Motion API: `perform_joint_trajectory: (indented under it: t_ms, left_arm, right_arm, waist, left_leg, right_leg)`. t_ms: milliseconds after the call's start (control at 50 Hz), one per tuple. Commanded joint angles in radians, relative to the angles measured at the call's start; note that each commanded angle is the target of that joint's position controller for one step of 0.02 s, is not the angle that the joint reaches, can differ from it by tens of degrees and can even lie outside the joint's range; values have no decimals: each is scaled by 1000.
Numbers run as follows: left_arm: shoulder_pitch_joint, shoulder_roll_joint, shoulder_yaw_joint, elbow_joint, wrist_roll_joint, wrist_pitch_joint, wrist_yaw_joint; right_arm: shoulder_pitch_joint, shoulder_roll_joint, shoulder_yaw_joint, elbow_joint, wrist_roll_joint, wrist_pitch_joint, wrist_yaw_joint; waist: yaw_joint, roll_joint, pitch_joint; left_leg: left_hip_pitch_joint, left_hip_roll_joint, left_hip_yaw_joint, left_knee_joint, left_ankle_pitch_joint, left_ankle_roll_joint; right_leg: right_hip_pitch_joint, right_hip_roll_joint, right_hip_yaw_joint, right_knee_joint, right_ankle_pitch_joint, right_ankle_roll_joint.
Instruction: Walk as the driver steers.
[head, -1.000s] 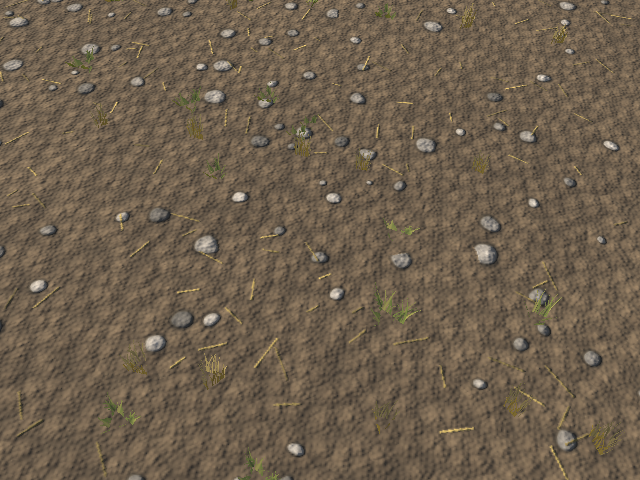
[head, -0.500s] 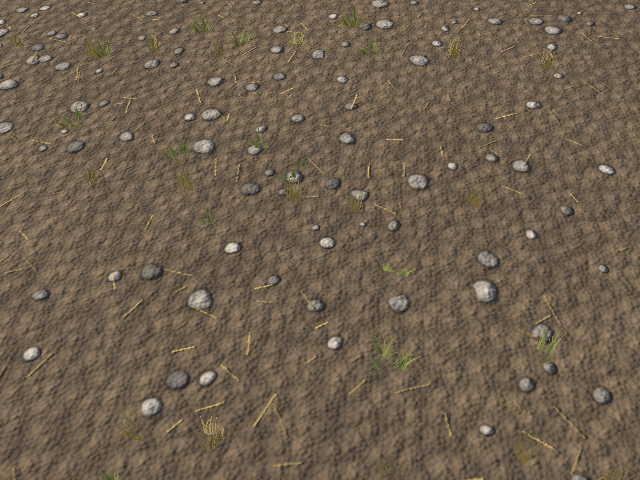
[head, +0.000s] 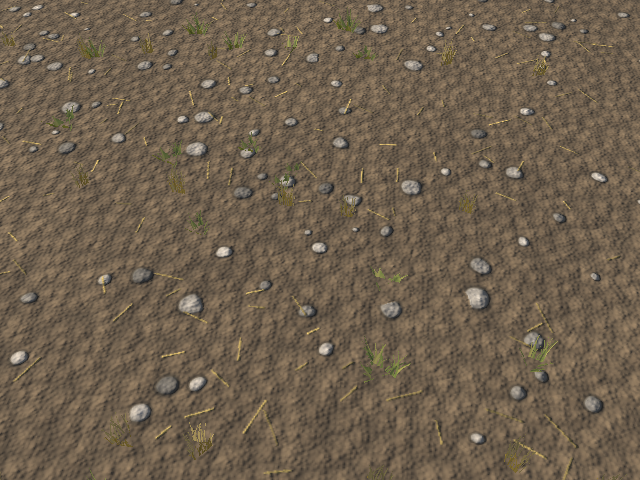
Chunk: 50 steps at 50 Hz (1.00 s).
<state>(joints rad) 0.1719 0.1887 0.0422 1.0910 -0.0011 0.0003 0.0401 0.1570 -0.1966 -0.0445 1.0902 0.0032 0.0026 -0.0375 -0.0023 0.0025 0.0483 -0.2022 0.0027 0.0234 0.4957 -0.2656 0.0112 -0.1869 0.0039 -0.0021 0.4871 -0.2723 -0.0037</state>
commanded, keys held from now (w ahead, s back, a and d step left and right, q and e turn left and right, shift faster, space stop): no key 0.94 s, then w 0.06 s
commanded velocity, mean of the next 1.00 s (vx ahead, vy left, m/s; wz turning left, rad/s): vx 0.01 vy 0.00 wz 0.00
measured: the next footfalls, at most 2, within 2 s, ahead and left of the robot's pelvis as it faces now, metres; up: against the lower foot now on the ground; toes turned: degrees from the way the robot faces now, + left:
left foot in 1.66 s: +0.45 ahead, +0.09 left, +0.00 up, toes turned +2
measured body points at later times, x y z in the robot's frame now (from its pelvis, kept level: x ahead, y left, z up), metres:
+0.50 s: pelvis -0.01 +0.00 +0.00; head +0.01 +0.00 +0.45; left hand +0.02 +0.24 -0.16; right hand +0.02 -0.24 -0.16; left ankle +0.00 +0.11 -0.74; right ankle -0.01 -0.12 -0.74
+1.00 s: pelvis +0.00 +0.00 +0.00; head +0.01 +0.00 +0.45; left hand +0.01 +0.23 -0.16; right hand +0.01 -0.24 -0.16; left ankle +0.00 +0.11 -0.74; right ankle -0.01 -0.12 -0.74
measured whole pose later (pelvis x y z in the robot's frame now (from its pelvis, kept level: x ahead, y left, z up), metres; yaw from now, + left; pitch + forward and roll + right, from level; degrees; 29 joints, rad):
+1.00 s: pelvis +0.00 +0.00 +0.00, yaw +0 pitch -1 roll +0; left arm 0.27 0.17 0.02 1.11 -0.01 0.00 0.04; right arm 0.25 -0.18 -0.02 1.11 0.01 0.00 -0.04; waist 0.00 0.00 0.03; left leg -0.23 0.00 0.02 0.51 -0.28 0.02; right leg -0.22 0.00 0.00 0.51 -0.29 -0.01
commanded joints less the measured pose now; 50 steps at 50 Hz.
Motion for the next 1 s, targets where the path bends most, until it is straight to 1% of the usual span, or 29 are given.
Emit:
perform_joint_trajectory:
  t_ms: [20, 380, 940, 960, 980, 1000]
  left_arm:
    - [29, 93, 13, -20, 1, -5, 3]
    - [78, 83, 0, 0, 1, -6, 5]
    - [139, 69, -11, -1, -1, -10, 4]
    - [159, 62, -12, 9, -1, -9, 5]
    - [165, 73, -7, 10, -9, -7, 7]
    - [160, 86, -2, 1, -14, -8, 9]
  right_arm:
    - [19, -98, -13, -20, -1, -7, -3]
    - [64, -85, 0, 5, -2, -8, -4]
    - [127, -71, 11, 4, 0, -10, -4]
    - [147, -66, 12, 14, 0, -9, -5]
    - [155, -81, 5, 15, 8, -7, -7]
    - [155, -98, -2, 10, 14, -7, -9]
  waist:
    - [1, -5, -26]
    - [0, 0, -6]
    - [-1, -2, -3]
    - [-1, 0, -28]
    - [-2, 5, -15]
    - [-4, 12, 22]
  left_leg:
    - [12, 36, -35, -78, 157, 26]
    - [-9, 33, -36, -100, 88, 25]
    - [-17, 28, -33, -90, 112, 25]
    - [-7, 18, -23, -92, 8, 29]
    - [-24, 5, -18, -82, -173, 44]
    - [-65, 12, -35, -86, -355, 65]
  right_leg:
    - [-20, -33, 26, -79, 164, -27]
    - [-42, -27, 23, -95, 101, -23]
    - [-50, -24, 21, -85, 124, -25]
    - [-42, -11, 8, -82, 24, -28]
    - [-65, 9, -8, -59, -146, -42]
    - [-115, 14, -8, -42, -314, -59]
